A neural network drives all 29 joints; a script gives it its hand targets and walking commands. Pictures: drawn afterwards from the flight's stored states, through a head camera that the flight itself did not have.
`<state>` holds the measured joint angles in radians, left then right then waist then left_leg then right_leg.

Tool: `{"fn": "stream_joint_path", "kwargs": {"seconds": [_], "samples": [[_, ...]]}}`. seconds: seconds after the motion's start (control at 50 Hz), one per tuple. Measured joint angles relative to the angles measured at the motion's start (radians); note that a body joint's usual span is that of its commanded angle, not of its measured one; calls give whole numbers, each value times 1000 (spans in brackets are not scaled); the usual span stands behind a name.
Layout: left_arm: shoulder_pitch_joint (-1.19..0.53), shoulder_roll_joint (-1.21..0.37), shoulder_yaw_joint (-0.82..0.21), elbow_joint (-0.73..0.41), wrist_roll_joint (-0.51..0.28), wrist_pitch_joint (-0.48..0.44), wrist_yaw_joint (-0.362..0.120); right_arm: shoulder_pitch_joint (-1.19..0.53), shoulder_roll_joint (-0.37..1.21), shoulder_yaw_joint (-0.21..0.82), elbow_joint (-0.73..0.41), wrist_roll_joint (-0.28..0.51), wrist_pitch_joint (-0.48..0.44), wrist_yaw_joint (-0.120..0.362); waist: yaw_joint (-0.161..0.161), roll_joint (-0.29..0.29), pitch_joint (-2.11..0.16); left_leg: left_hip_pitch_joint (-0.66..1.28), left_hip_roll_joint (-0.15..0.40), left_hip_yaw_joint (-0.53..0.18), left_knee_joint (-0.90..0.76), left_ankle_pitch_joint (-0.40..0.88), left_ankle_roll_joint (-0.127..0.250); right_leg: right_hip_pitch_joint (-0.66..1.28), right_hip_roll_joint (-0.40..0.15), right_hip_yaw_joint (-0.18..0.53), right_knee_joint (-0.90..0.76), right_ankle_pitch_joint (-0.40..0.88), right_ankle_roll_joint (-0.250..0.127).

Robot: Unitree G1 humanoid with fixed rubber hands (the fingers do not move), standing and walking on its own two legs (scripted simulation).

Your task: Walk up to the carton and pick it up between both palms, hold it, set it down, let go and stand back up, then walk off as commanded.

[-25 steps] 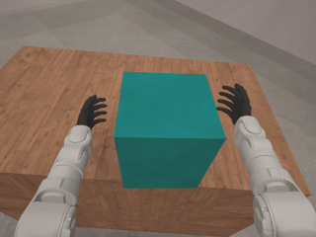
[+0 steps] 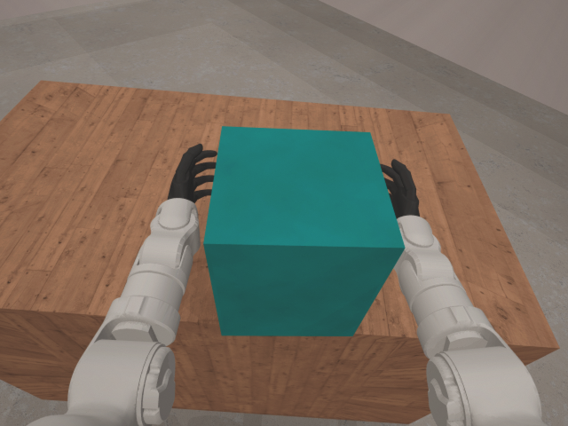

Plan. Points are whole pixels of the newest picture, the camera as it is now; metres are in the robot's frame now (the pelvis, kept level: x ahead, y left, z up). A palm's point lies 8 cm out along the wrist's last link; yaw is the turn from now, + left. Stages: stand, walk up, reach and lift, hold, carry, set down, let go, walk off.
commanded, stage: reach and lift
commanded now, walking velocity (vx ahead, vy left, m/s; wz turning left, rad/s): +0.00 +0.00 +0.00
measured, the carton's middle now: (292, 239) +0.39 +0.01 +0.06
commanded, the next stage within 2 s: none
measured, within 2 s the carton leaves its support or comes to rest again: leaves its support in 1.10 s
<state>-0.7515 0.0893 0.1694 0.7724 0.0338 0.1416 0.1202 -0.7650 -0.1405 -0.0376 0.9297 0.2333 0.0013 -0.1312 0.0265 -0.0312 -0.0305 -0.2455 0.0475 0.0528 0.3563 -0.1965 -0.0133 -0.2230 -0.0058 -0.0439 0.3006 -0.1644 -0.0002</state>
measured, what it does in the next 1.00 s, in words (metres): stands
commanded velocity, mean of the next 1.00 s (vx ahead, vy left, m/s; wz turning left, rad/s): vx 0.00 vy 0.00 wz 0.00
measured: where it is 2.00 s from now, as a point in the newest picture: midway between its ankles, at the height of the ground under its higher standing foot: outside the picture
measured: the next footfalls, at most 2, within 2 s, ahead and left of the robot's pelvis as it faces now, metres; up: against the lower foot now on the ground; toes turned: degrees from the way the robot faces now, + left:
none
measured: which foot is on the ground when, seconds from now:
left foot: down 0.00-1.00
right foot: down 0.00-1.00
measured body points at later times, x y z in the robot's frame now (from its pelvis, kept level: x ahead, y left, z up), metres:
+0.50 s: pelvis +0.00 +0.00 +0.00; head +0.03 +0.02 +0.45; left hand +0.42 +0.17 +0.10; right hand +0.43 -0.14 +0.10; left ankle -0.02 +0.12 -0.75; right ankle -0.01 -0.12 -0.75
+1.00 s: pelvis +0.00 +0.00 +0.00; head +0.02 +0.02 +0.45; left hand +0.41 +0.17 +0.10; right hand +0.42 -0.13 +0.11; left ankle -0.02 +0.12 -0.75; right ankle -0.01 -0.12 -0.75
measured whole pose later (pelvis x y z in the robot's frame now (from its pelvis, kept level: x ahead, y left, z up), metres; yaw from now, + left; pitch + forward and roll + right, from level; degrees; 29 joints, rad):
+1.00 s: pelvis +0.00 +0.00 +0.00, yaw +0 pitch +5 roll -1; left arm -0.70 -0.01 0.33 0.73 0.24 0.07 0.05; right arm -0.73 -0.06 -0.14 0.90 0.06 -0.08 -0.12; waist 0.02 -0.03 -0.06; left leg -0.25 0.05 0.05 0.35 -0.20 -0.01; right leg -0.21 0.00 -0.04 0.28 -0.15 0.00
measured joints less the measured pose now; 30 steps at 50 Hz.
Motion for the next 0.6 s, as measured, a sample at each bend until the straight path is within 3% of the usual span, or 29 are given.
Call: {"fn": "stream_joint_path", "kwargs": {"seconds": [0.32,0.44,0.54,0.6], "samples": [[61,-17,0,-46,11,-10,-10,0,7,0,-26,0,-3,-10,0,0,0,0,1,0,6,0,0,0,1,0,6,0,0],[28,-25,8,-46,66,-18,-15,-1,18,0,-26,-3,-3,-9,0,0,0,0,1,0,7,1,0,0,1,0,7,1,0],[24,-51,71,-46,122,-31,-46,-2,24,-14,-26,-81,-21,-5,0,0,4,0,1,0,6,1,0,0,1,0,5,1,0],[21,-84,144,-46,185,-46,-73,0,54,-73,-26,-137,-31,2,0,0,2,0,1,0,4,1,0,0,1,0,4,1,0]]}}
